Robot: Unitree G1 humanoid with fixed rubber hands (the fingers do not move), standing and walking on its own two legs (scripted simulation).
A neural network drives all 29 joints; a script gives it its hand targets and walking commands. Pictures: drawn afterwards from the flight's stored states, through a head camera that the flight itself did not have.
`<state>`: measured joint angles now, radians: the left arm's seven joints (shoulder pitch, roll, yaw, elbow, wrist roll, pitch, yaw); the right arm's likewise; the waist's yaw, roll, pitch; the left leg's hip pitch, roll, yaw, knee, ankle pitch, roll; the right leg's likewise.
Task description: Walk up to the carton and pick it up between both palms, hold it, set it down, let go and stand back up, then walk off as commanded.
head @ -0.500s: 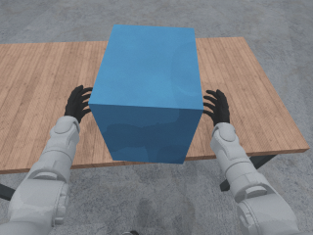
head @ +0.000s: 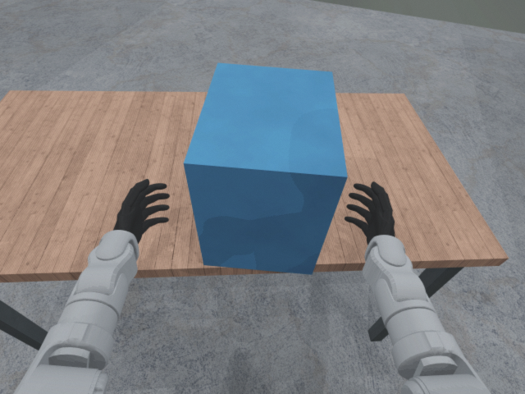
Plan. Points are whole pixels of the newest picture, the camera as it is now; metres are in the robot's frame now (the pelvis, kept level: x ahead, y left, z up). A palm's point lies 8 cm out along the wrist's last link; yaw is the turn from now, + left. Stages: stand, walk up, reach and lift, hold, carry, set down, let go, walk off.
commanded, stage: set down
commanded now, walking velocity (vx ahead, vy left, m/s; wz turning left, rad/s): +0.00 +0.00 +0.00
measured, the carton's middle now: (266, 171) +0.48 +0.01 +0.05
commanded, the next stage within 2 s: none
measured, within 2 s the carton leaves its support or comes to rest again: neither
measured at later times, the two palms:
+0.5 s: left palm (115, 267) +0.28 +0.23 +0.05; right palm (399, 275) +0.27 -0.18 +0.05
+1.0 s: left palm (95, 325) +0.20 +0.24 +0.04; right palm (413, 325) +0.20 -0.19 +0.04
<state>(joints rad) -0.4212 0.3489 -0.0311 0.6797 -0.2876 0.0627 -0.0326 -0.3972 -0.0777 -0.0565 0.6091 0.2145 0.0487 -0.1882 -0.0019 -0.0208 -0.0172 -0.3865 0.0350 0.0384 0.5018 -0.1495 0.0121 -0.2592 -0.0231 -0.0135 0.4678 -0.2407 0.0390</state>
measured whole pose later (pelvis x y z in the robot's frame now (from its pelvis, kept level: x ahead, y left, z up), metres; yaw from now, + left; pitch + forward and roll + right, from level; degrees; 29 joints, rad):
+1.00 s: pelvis +0.01 -0.01 +0.01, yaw -1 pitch -5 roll +0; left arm 0.31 0.41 0.00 -0.04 -0.33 0.12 -0.07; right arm 0.40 -0.03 0.02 -0.15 0.17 0.15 -0.21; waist 0.09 -0.02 0.08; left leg -0.16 0.03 0.07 0.38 -0.13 0.00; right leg -0.07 -0.03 0.01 0.40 -0.24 0.02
